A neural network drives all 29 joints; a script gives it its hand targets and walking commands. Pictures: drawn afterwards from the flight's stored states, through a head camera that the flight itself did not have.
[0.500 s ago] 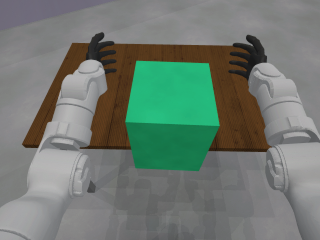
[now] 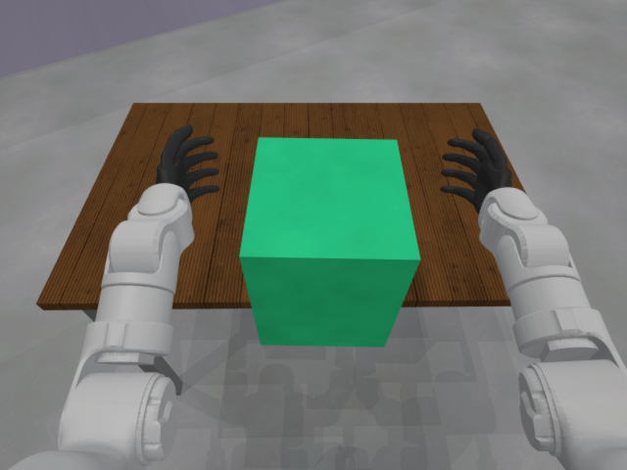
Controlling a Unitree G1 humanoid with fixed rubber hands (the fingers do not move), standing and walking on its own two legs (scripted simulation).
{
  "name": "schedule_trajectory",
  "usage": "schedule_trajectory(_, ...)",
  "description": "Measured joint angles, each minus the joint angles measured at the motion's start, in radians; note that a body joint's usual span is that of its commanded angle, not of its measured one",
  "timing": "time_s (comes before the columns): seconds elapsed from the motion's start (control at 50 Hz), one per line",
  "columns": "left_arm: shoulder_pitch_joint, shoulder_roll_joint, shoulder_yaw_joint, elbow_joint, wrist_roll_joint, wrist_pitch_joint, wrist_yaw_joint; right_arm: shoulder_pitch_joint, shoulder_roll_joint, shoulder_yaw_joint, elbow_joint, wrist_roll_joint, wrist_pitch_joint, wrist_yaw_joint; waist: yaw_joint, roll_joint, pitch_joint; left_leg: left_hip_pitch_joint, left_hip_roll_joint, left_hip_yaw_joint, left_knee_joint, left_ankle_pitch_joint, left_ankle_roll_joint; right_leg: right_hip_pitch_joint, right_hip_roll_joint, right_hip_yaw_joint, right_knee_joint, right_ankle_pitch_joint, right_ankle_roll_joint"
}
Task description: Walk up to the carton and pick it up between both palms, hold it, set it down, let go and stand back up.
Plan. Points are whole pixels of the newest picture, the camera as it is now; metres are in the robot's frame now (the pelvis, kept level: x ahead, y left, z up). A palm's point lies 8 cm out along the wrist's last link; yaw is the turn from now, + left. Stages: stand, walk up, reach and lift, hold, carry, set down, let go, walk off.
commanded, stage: set down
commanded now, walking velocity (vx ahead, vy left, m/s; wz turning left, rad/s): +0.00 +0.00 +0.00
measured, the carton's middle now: (324, 248) +0.42 -0.02 +0.00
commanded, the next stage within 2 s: let go in 1.34 s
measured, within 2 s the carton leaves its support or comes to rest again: neither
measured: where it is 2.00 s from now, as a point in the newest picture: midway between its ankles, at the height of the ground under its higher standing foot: outside the picture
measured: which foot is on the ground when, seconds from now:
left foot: down 0.00-1.00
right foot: down 0.00-1.00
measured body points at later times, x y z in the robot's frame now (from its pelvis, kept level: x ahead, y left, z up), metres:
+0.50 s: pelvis +0.00 +0.00 +0.00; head +0.03 +0.00 +0.45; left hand +0.35 +0.17 +0.09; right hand +0.35 -0.23 +0.08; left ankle +0.01 +0.12 -0.75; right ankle +0.00 -0.09 -0.75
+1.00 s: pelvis +0.01 +0.00 +0.00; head +0.03 +0.00 +0.45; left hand +0.30 +0.16 +0.02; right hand +0.28 -0.23 +0.02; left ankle +0.01 +0.12 -0.75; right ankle +0.00 -0.09 -0.75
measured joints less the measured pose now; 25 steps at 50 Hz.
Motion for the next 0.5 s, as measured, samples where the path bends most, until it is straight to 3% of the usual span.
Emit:
schedule_trajectory(0.26, 0.211, -0.059, -0.01, -0.22, 0.029, 0.036, -0.009, 0.231, -0.001, 0.004, -0.21, 0.018, -0.025, 0.014, 0.016, -0.022, 0.062, 0.084, 0.002, 0.038, 0.017, -0.032, 0.004, 0.067, 0.003, 0.038, 0.029, -0.025, 0.003)
schedule_trajectory(0.5, 0.397, -0.091, -0.055, -0.329, 0.042, -0.037, -0.013, 0.423, 0.016, 0.002, -0.333, 0.004, -0.106, 0.04, 0.025, -0.024, 0.09, 0.116, 0.002, 0.05, 0.021, -0.041, 0.005, 0.087, 0.004, 0.05, 0.049, -0.039, 0.002)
